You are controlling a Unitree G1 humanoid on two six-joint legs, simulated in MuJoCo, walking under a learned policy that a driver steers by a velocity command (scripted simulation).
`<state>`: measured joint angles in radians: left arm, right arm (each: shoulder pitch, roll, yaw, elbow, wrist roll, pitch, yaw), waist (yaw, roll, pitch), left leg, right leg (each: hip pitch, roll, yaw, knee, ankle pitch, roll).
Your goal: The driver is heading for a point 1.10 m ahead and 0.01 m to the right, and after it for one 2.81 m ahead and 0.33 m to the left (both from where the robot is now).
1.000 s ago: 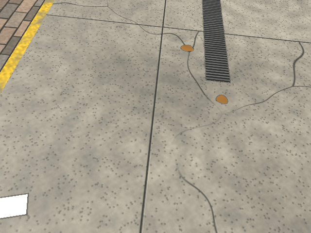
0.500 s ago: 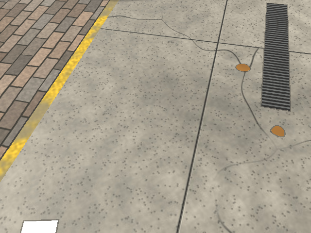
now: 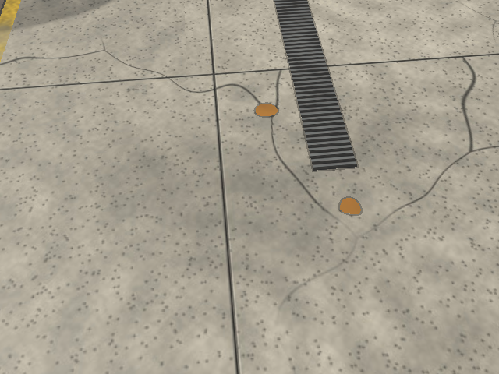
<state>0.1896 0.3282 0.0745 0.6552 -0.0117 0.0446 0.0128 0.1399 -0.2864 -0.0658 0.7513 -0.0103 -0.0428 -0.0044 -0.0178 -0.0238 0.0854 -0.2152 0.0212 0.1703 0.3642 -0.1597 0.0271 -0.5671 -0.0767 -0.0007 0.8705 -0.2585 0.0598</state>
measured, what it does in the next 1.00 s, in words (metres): walks ahead: right foot, then left foot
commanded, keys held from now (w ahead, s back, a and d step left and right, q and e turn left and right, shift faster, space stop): e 0.12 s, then w+e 0.10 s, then w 0.12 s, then w+q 0.66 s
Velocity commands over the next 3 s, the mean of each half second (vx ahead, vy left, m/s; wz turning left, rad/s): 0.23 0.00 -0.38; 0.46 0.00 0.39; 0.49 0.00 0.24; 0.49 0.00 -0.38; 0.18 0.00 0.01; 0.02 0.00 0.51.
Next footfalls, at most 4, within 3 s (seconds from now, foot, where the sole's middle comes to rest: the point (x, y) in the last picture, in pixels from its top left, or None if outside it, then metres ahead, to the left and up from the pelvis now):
0.14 right None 0.11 -0.13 -0.78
0.62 left None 0.31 0.08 -0.78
1.12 right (295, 294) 0.65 -0.10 -0.78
1.60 left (191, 236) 0.84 0.20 -0.78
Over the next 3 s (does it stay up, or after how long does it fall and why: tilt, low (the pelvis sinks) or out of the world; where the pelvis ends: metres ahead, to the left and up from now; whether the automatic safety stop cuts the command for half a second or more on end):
stays up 1.10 0.08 0.00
